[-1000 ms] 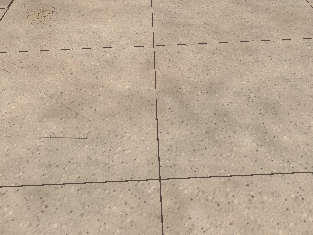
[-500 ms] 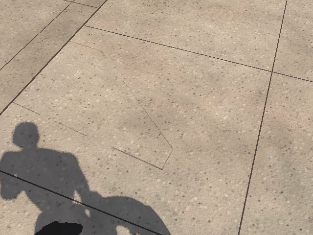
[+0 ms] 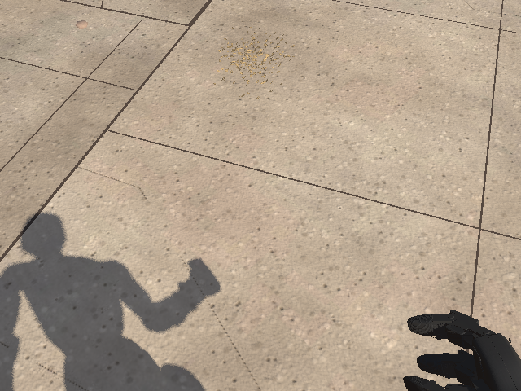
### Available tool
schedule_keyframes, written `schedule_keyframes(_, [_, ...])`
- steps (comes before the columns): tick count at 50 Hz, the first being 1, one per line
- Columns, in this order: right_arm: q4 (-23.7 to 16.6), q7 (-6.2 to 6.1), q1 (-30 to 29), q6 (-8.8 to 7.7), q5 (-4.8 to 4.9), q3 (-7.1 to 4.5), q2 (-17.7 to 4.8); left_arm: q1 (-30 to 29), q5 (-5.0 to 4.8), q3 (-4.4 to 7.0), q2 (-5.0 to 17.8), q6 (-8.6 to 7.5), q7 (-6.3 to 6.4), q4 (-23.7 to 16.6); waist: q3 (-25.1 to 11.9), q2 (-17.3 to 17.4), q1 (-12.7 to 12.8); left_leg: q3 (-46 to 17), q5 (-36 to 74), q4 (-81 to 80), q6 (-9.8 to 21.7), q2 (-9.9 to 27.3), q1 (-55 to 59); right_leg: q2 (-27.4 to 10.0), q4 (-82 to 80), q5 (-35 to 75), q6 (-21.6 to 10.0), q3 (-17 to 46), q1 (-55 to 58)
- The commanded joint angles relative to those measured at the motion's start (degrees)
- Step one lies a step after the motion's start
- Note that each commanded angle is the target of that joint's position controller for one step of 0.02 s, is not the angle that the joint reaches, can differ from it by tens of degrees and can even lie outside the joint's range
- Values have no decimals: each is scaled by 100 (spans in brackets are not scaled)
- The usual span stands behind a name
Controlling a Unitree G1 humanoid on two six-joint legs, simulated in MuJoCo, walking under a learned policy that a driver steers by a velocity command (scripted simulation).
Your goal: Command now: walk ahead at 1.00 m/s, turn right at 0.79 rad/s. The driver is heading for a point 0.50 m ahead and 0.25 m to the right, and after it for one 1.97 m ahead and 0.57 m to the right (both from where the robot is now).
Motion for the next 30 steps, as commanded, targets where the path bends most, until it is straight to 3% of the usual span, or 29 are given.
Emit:
schedule_keyframes(1, [-418,-59,-428,-71,68,-206,-633,-416,-58,304,1161,-131,24,-455,231,-341,-289,479,578,-622,32,-456,1759,-1148,-465,2644,-512,1131,-1437])
schedule_keyframes(3, [-253,-160,146,-109,52,-349,-904,-401,-13,340,1312,-97,83,-430,-274,-329,-548,485,-209,-861,154,-708,2535,-1136,637,4143,-281,1089,-906])
schedule_keyframes(4, [-29,-234,990,-140,61,-459,-1084,-545,16,374,1479,-95,75,-451,-801,-277,-1015,502,-603,-878,227,-723,3492,-977,1745,4504,-157,949,-981])
schedule_keyframes(5, [212,-347,2131,-171,13,-610,-1363,-818,39,362,1409,-143,56,-535,-1342,-246,-1625,98,-1198,-651,351,-204,4863,-750,3189,3830,-64,850,-1786])
schedule_keyframes(6, [406,-465,3440,-175,-134,-776,-1779,-967,102,147,564,-211,92,-730,-2165,713,-1944,-1436,-3296,-720,462,1326,6135,-439,5147,486,-138,393,-2719])
schedule_keyframes(7, [361,-415,2803,-102,-199,-876,-2190,-252,-210,-27,171,-159,90,-1118,-2745,2538,-1161,-4799,-4685,-2187,1079,2520,6588,-146,6522,-1204,11,-219,-4196])
schedule_keyframes(8, [217,-385,2158,-52,-136,-825,-1463,-831,-19,11,670,-22,154,-881,-1634,1185,-1227,-4258,-5233,-2389,1089,2084,5705,-731,6691,-487,-41,-375,-4771])
schedule_keyframes(9, [229,-359,1874,-51,-89,-709,-983,-1352,86,54,779,36,90,-924,-910,537,-1253,-2980,-4091,-2259,986,1760,4991,-940,6380,-22,-5,-519,-4767])
schedule_keyframes(10, [371,-330,1890,-59,-122,-667,-792,-1603,124,57,721,86,15,-938,-512,108,-1190,-2106,-2759,-2290,926,1520,4421,-1106,6175,122,54,-553,-4597])
schedule_keyframes(12, [753,-322,2239,-135,-47,-609,-603,-1894,228,-4,419,238,-143,-1122,-115,397,-1020,-946,-1437,-2367,741,1194,3878,-1342,5960,129,99,-591,-4524])
schedule_keyframes(14, [1018,-242,2437,-232,106,-570,-414,-2298,218,-92,199,369,-223,-1412,18,470,-897,-236,-342,-2461,610,1145,3854,-1469,5903,191,98,-690,-4849])
schedule_keyframes(16, [1101,-211,2337,-297,141,-569,-417,-2720,231,-178,151,392,-306,-1713,138,395,-766,541,521,-2669,520,979,3598,-1447,5579,700,98,-901,-4869])
schedule_keyframes(17, [1111,-219,2217,-333,133,-589,-522,-2884,222,-222,146,383,-355,-1867,241,463,-659,849,739,-2790,488,934,3410,-1468,5190,1057,94,-960,-4762])
schedule_keyframes(20, [1230,-251,2214,-366,117,-626,-738,-3483,201,-306,244,378,-479,-2055,635,112,-641,1764,1559,-3156,312,581,3136,-1207,3662,1736,-51,-1656,-4052])
schedule_keyframes(21, [1292,-266,2370,-367,109,-637,-834,-3621,197,-324,256,372,-497,-2070,677,42,-667,1979,2656,-3055,236,528,3222,-996,3287,1802,-157,-1964,-3694])
schedule_keyframes(23, [1293,-331,2577,-305,118,-724,-1221,-3336,195,-282,427,355,-458,-1928,322,283,-439,2096,5061,-2298,154,656,3708,-567,2990,1633,-337,-2228,-2910])
schedule_keyframes(24, [1278,-385,2622,-224,110,-767,-1393,-2920,194,-227,581,347,-411,-1789,13,401,-177,2075,5938,-1569,125,757,3890,-359,2956,1372,-425,-2277,-2389])
schedule_keyframes(25, [1224,-421,2474,-118,91,-808,-1548,-2102,206,-136,780,336,-344,-1561,-369,477,273,2006,6348,-422,160,886,3739,-212,2945,1081,-553,-2165,-1479])
schedule_keyframes(26, [1084,-420,2184,-40,89,-816,-1571,-866,240,10,1029,297,-249,-1163,-856,377,780,1848,5929,1255,209,953,3134,-174,2546,1120,-796,-1760,-81])
schedule_keyframes(27, [1107,-315,2228,-6,70,-797,-1347,-493,202,158,1185,285,-61,-893,-873,-317,640,1836,1367,3344,122,267,1998,-384,1930,1308,-916,-1198,996])
schedule_keyframes(28, [807,-274,2568,-37,-50,-640,-672,-905,170,276,1808,336,50,-1015,-711,-1456,-161,1643,-3391,5653,-106,-516,173,-1644,2574,4759,-1224,611,1687])
schedule_keyframes(29, [276,-316,2562,-75,138,-658,-1007,-780,199,412,2099,410,61,-1301,-2209,-990,-32,405,-3185,6401,-206,-628,-789,-2450,1649,4583,-2314,2551,2802])
schedule_keyframes(30, [200,-334,2143,-158,131,-608,-1098,-986,128,413,1903,415,125,-1372,-1777,-128,-139,63,-2720,5833,-160,-375,-969,-2435,924,3873,-2128,2832,2149])
Velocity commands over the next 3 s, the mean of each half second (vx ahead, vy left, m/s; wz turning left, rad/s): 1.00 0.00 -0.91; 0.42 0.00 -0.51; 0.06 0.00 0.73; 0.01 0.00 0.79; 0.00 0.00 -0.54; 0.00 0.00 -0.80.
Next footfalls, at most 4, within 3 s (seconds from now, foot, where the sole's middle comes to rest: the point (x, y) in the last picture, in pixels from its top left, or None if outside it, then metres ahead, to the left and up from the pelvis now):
0.10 left None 0.31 0.16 -0.78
0.54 right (359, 330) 0.66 -0.14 -0.78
0.92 left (391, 234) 0.99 -0.23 -0.78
1.34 right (443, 271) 0.87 -0.38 -0.78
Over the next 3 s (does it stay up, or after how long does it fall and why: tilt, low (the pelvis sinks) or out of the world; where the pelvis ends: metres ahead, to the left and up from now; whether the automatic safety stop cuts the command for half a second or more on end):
stays up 0.96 -0.23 0.00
